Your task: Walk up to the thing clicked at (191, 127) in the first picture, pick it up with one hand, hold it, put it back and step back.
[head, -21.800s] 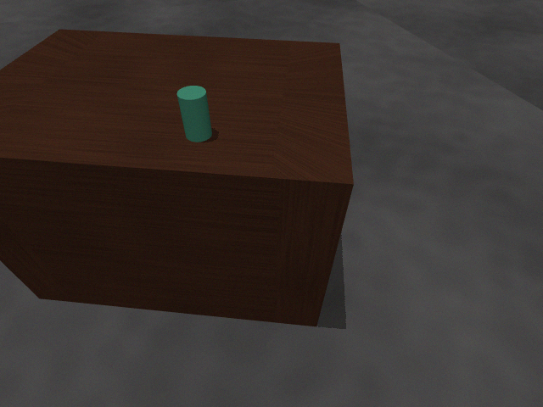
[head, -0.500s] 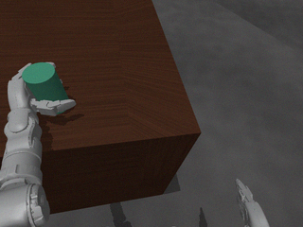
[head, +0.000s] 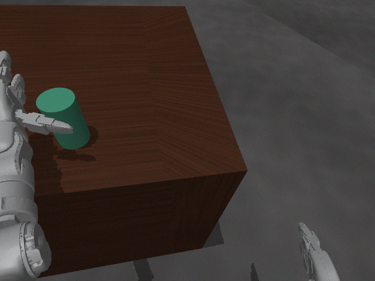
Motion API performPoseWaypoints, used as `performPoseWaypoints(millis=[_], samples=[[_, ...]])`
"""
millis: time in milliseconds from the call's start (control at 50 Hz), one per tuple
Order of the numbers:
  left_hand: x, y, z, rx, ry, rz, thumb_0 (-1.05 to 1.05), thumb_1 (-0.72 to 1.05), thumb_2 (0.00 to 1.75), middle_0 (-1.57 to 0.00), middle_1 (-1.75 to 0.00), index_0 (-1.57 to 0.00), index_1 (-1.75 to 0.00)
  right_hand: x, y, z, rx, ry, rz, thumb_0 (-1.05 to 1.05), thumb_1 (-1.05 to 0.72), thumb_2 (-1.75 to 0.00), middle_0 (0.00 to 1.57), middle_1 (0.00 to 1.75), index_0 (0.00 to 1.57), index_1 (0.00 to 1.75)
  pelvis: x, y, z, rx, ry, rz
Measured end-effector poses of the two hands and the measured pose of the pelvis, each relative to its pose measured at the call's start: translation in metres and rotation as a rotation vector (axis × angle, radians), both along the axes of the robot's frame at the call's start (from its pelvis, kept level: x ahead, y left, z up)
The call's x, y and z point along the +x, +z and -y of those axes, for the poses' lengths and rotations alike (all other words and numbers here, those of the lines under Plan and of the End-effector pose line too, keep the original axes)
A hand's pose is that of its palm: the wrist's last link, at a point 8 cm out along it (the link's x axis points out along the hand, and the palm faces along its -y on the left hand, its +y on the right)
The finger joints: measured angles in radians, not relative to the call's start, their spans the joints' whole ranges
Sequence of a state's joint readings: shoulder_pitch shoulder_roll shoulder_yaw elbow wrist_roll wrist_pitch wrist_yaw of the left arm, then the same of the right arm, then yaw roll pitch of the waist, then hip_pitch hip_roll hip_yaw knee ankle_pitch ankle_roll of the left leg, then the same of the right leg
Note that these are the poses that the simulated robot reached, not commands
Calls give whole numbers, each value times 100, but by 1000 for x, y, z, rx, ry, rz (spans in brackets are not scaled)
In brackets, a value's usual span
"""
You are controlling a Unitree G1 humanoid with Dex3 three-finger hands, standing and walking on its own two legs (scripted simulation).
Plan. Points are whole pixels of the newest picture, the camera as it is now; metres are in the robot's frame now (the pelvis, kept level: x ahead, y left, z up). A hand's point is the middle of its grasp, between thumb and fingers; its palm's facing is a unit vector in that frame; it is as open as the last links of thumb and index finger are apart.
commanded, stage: withdraw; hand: left
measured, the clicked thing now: (66, 120) +0.47 +0.22 +0.08
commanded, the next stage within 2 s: rise in 0.10 s
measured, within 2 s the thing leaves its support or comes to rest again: neither
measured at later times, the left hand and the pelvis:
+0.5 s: hand out of the picture +0.41 +0.37 +0.18, palm faces +0.45 -0.85 -0.27, open 17.5 cm; pelvis +0.00 +0.00 +0.02, yaw +1 degrees
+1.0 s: hand out of the picture +0.23 +0.28 +0.20, palm faces +0.45 -0.80 -0.39, open 17.4 cm; pelvis +0.00 -0.01 +0.03, yaw +2 degrees
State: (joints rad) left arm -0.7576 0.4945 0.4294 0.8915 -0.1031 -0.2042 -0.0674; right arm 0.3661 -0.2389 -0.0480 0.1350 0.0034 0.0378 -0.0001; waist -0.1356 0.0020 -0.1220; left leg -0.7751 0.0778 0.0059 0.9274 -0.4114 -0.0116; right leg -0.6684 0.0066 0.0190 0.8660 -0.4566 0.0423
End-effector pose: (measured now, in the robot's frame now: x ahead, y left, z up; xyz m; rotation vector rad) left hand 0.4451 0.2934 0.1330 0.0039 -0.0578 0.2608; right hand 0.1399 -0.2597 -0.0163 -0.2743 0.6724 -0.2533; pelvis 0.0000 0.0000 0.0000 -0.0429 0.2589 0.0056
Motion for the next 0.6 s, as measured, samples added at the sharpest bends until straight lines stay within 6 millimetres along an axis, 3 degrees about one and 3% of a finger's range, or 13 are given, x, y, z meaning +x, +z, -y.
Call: performPoseWaypoints(millis=[100, 180, 240, 300, 360, 520, 600], samples=[[-3, 39, -24, 15, 15, -2, -1, -55, 5, -7, -5, -9, -5, 1, -4, -3, 40, -10, -3, -1, 52, -5, 5, 5, 5, 5, 5, 7, 0, 1, 2, 22], [-10, 56, -41, 15, 11, -40, -1, -54, 3, -6, -4, -8, -3, 1, -12, -5, 70, -11, -24, -1, 53, -5, 5, 5, 5, 5, 7, 10, -1, 5, 4, 31], [-18, 60, -50, 17, -5, -65, -1, -53, 2, -6, -3, -8, -3, 2, -18, -9, 86, 1, -38, -1, 54, -5, 5, 5, 5, 5, 7, 12, -2, 8, 5, 36], [-29, 64, -57, 126, 18, -108, -1, -54, 3, -6, -4, -8, -3, 5, -19, -13, 101, 20, -39, -1, 55, -5, 5, 5, 5, 5, 7, 14, -3, 11, 6, 49], [-40, 60, -68, 174, 65, -167, -1, -55, 3, -6, -5, -8, -5, 6, -19, -15, 110, 37, -44, -1, 55, -5, 5, 6, 5, 5, 6, 17, -3, 15, 9, 63], [-79, 64, -113, 228, 255, -192, -1, -56, 3, -7, -5, -7, -5, 4, -10, -1, 69, 41, -54, -1, 55, -6, 5, 6, 6, 5, 2, 22, 0, 17, 19, 88], [-100, 67, -123, 267, 306, -181, -1, -56, 3, -6, -3, -6, -4, 3, -13, -3, 76, 58, -67, -1, 55, -6, 5, 6, 5, 5, 1, 24, 1, 15, 24, 99]])
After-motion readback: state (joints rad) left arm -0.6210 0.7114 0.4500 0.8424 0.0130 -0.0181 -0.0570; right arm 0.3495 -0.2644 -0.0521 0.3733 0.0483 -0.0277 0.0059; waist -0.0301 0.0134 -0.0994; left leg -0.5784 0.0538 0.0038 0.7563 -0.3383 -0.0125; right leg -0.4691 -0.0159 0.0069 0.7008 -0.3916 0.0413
